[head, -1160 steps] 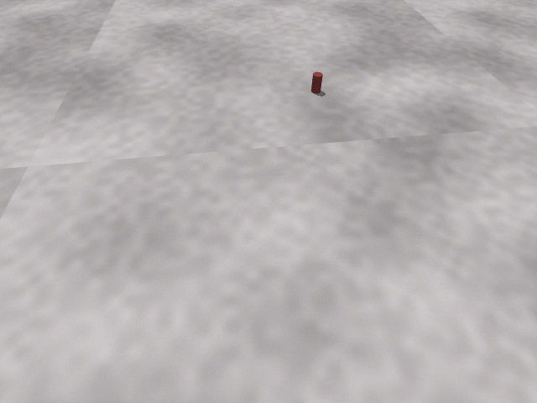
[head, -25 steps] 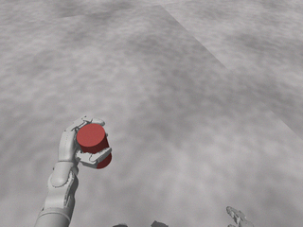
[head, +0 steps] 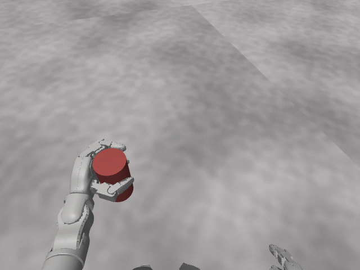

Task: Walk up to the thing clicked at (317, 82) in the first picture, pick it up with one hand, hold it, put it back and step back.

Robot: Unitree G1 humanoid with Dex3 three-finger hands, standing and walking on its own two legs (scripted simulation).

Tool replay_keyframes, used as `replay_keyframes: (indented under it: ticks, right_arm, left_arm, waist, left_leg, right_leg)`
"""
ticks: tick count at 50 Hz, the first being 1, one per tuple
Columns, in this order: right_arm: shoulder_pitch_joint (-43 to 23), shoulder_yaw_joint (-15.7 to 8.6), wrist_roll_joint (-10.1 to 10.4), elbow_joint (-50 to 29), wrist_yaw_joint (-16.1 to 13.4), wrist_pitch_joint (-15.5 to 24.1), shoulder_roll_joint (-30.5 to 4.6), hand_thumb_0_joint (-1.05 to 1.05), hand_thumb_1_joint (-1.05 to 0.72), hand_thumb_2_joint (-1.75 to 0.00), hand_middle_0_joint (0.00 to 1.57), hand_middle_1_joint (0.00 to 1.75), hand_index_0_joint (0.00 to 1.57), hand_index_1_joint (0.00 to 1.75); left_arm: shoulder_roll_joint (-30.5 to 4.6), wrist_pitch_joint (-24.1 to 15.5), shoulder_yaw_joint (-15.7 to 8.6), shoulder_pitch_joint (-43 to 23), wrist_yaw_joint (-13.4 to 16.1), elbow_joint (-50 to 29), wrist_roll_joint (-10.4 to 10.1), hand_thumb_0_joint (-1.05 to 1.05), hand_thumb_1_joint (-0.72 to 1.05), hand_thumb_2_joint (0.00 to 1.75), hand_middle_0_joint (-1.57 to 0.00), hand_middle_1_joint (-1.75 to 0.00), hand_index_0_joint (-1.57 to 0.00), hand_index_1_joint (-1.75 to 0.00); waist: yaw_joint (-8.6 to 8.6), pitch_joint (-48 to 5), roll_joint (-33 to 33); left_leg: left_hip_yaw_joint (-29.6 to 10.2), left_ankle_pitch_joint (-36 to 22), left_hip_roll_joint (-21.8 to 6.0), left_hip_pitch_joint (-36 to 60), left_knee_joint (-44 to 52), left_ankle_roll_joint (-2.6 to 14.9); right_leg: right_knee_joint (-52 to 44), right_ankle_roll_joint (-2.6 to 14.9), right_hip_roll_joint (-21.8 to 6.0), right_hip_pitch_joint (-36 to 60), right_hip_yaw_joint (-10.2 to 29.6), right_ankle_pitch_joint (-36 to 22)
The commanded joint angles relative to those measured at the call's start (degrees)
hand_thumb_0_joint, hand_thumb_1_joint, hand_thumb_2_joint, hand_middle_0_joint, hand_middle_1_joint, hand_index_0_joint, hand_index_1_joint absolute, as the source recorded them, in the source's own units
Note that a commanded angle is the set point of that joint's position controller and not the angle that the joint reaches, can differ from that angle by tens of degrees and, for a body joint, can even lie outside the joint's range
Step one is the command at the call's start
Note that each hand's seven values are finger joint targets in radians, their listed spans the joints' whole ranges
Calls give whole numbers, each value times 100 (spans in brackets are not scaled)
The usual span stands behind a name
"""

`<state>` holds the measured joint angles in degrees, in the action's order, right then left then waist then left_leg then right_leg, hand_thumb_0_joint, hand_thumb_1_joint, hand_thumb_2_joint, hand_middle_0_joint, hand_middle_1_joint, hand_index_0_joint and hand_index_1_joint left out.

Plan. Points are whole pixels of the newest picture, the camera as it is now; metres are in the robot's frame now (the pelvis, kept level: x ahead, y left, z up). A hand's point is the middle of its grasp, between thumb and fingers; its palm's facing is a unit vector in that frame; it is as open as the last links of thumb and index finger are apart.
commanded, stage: crouch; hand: left
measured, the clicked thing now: (115, 176) +0.32 +0.17 +0.01
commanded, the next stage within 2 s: lower in 1.80 s
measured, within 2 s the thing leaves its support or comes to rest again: neither
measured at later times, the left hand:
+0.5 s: hand (123, 198) +0.34 +0.18 -0.15, palm faces +0.03 -1.00 +0.00, open 9.5 cm
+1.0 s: hand (131, 219) +0.35 +0.19 -0.38, palm faces +0.06 -1.00 -0.03, open 9.5 cm
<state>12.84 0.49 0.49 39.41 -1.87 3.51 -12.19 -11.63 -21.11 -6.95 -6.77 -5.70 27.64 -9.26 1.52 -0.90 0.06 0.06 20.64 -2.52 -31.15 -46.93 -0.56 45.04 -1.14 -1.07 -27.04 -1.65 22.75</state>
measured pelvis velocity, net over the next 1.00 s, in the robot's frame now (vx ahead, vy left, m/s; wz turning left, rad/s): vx -0.07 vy -0.01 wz -0.08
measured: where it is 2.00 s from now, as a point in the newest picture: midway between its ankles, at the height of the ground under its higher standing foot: outside the picture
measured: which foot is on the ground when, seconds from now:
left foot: down 0.00-1.00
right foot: down 0.00-1.00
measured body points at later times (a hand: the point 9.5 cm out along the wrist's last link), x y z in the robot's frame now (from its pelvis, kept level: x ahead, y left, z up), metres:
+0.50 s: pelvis -0.02 -0.01 -0.12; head +0.11 +0.02 +0.30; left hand +0.33 +0.23 -0.15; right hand +0.10 -0.27 -0.23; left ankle +0.03 +0.12 -0.70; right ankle +0.00 -0.13 -0.70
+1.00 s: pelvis -0.07 -0.01 -0.33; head +0.13 +0.03 +0.08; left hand +0.34 +0.24 -0.38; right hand +0.05 -0.27 -0.45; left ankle +0.03 +0.12 -0.71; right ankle +0.00 -0.13 -0.71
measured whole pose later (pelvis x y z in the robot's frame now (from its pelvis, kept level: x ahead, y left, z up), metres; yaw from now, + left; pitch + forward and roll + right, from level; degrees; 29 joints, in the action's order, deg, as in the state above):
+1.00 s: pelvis -0.07 -0.01 -0.33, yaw -5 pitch +32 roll -4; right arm 3.3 2.3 -6.1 41.9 4.3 3.8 -13.4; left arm -20.8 -44.4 -24.1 -29.8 -13.6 57.8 -7.2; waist 6.1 -8.2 -1.9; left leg -6.0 37.1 -3.5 -118.1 -122.3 -1.6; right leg 121.7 -0.3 0.6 -112.7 -3.1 41.6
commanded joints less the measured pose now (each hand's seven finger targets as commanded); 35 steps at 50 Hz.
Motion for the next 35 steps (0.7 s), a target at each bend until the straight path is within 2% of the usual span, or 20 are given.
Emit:
replay_keyframes:
  ticks: [1, 4, 5, 7, 9, 10, 12, 14, 15, 20, 22, 23, 25, 26, 27, 28, 31, 32, 33, 35]
  right_arm:
    - [-207, -340, -23, -674, -13, 228, -811, 0, -87, -90, 20, 30, 20, 30]
    - [-188, -385, -49, -645, 23, 221, -850, 0, -88, -90, 20, 30, 20, 30]
    - [-121, -408, -55, -610, 40, 225, -865, 0, -87, -90, 20, 30, 20, 30]
    - [-66, -427, -94, -546, 88, 247, -884, 0, -88, -90, 20, 30, 20, 30]
    - [-75, -445, -121, -550, 124, 249, -896, 0, -88, -90, 20, 30, 20, 30]
    - [-25, -454, -139, -524, 138, 252, -896, 0, -88, -90, 20, 30, 20, 30]
    - [-11, -462, -182, -521, 180, 262, -903, 0, -88, -90, 20, 30, 20, 30]
    - [-8, -469, -200, -554, 218, 273, -956, 0, -89, -90, 20, 30, 20, 30]
    - [-66, -453, -208, -581, 235, 278, -958, 0, -89, -90, 20, 30, 20, 30]
    - [-61, -434, -274, -584, 281, 318, -1075, 0, -89, -91, 20, 30, 20, 30]
    - [-68, -411, -297, -568, 294, 304, -1095, 0, -89, -91, 20, 30, 20, 30]
    - [-74, -393, -315, -563, 307, 287, -1091, 0, -89, -91, 20, 30, 20, 30]
    - [-80, -404, -338, -526, 304, 262, -1139, 0, -90, -91, 20, 30, 20, 30]
    - [-119, -386, -355, -521, 321, 254, -1133, 0, -89, -91, 20, 30, 20, 30]
    - [-133, -405, -362, -490, 324, 244, -1159, 0, -90, -91, 20, 30, 20, 30]
    - [-145, -434, -372, -463, 324, 230, -1170, 0, -90, -91, 20, 30, 20, 30]
    - [-126, -469, -417, -337, 354, 239, -1229, 0, -90, -91, 20, 30, 20, 30]
    - [-164, -467, -434, -310, 360, 237, -1249, 0, -90, -91, 20, 30, 20, 30]
    - [-141, -467, -454, -261, 366, 231, -1251, 0, -90, -91, 20, 30, 20, 30]
    - [-137, -426, -478, -200, 390, 217, -1226, 0, -90, -91, 20, 30, 20, 30]
  left_arm:
    - [-668, -695, -374, -2047, 1, -1293, -164, 0, 38, 122, -126, -136, -127, -135]
    - [-712, -875, -487, -2059, -42, -935, -150, 0, 36, 122, -126, -137, -128, -136]
    - [-725, -945, -504, -2043, -83, -849, -165, 0, 35, 123, -126, -137, -127, -137]
    - [-754, -1138, -606, -2247, -143, -638, -186, 0, 35, 123, -126, -138, -127, -137]
    - [-628, -1331, -502, -2318, -213, -246, -175, 0, 33, 122, -125, -137, -127, -136]
    - [-755, -1471, -699, -2325, -247, -213, -197, 0, 31, 123, -126, -137, -127, -137]
    - [-742, -1715, -672, -2373, -360, 95, -172, 0, 29, 123, -127, -139, -128, -138]
    - [-956, -1989, -884, -2607, -478, 192, -222, 0, 26, 122, -127, -139, -129, -139]
    - [-895, -2106, -808, -2619, -531, 396, -222, 0, 27, 123, -129, -141, -130, -141]
    - [-1089, -2585, -1004, -2708, -710, 684, -288, 0, 24, 123, -129, -139, -130, -139]
    - [-1469, -2729, -1351, -2847, -729, 619, -328, 0, 24, 123, -128, -137, -128, -138]
    - [-1361, -2742, -1282, -2726, -744, 763, -323, 0, 26, 125, -127, -137, -127, -138]
    - [-1439, -2802, -1411, -2897, -749, 591, -369, 0, 25, 124, -126, -136, -126, -137]
    - [-1371, -2794, -1425, -2696, -742, 675, -403, 0, 26, 125, -124, -135, -124, -136]
    - [-1343, -2808, -1377, -2784, -749, 580, -391, 0, 28, 126, -125, -135, -125, -136]
    - [-1464, -2807, -1497, -2857, -747, 521, -386, 0, 27, 127, -125, -136, -125, -138]
    - [-1378, -2790, -1356, -3041, -821, 560, -319, 0, 31, 129, -126, -137, -126, -138]
    - [-1567, -2802, -1477, -3230, -833, 517, -278, 0, 32, 128, -126, -137, -126, -138]
    - [-1519, -2812, -1394, -3337, -858, 615, -245, 0, 32, 129, -126, -138, -126, -139]
    - [-1500, -2832, -1413, -3577, -832, 759, -224, 0, 29, 129, -125, -137, -125, -138]
  waist:
    - [40, -1380, 150]
    - [49, -1399, 97]
    - [49, -1656, 79]
    - [74, -1707, 180]
    - [171, -1717, 73]
    - [132, -1952, 42]
    - [166, -2092, 136]
    - [168, -2344, 328]
    - [220, -2347, 287]
    - [156, -3386, 420]
    - [48, -3742, 619]
    - [86, -3875, 567]
    - [89, -4060, 735]
    - [-10, -4113, 727]
    - [50, -4266, 708]
    - [50, -4381, 726]
    - [207, -4541, 777]
    - [190, -4552, 896]
    - [287, -4569, 935]
    - [303, -4547, 773]
  left_leg:
    - [-38, -650, 118, 822, 630, 68]
    - [-44, -615, 118, 622, 437, 73]
    - [-58, -810, 105, 633, 317, 81]
    - [-84, -822, 100, 444, 63, 81]
    - [-86, -738, 108, 121, -244, 101]
    - [-84, -764, 122, -67, -469, 126]
    - [-132, -611, 129, -384, -797, 120]
    - [-163, -286, 146, -763, -1171, 101]
    - [-175, -64, 156, -1099, -1373, 104]
    - [-267, -336, 155, -2011, -2577, 144]
    - [-257, -416, 160, -2430, -3034, 145]
    - [-271, -477, 157, -2652, -3214, 155]
    - [-308, -485, 131, -2827, -3464, 127]
    - [-291, -571, 129, -2945, -3613, 128]
    - [-316, -649, 117, -3054, -3774, 135]
    - [-299, -596, 118, -3215, -3950, 152]
    - [-391, -576, 72, -3347, -4301, 138]
    - [-421, -471, 60, -3437, -4409, 120]
    - [-436, -443, 54, -3581, -4578, 121]
    - [-442, -221, 41, -3894, -4782, 122]
  right_leg:
    - [-563, 167, 160, 10, -64, -1015]
    - [-385, 173, 158, -240, -59, -965]
    - [-269, 174, 161, -247, -57, -1143]
    - [-22, 185, 159, -558, -52, -1105]
    - [241, 184, 164, -971, -27, -1048]
    - [388, 184, 148, -1081, -11, -1072]
    - [758, 207, 165, -1536, -16, -864]
    - [1144, 228, 180, -2058, -20, -527]
    - [1347, 236, 183, -2313, -20, -346]
    - [2483, 246, 193, -3361, -3, -438]
    - [2880, 245, 195, -3640, 74, -484]
    - [3053, 242, 194, -3774, 72, -528]
    - [3398, 264, 212, -4158, 40, -445]
    - [3504, 257, 219, -4236, 62, -488]
    - [3684, 266, 240, -4422, 26, -543]
    - [3766, 253, 247, -4507, 78, -539]
    - [4240, 292, 290, -5118, -38, -438]
    - [4431, 320, 297, -5423, -79, -277]
    - [4585, 323, 299, -5574, -97, -265]
    - [4813, 327, 312, -5791, -150, -81]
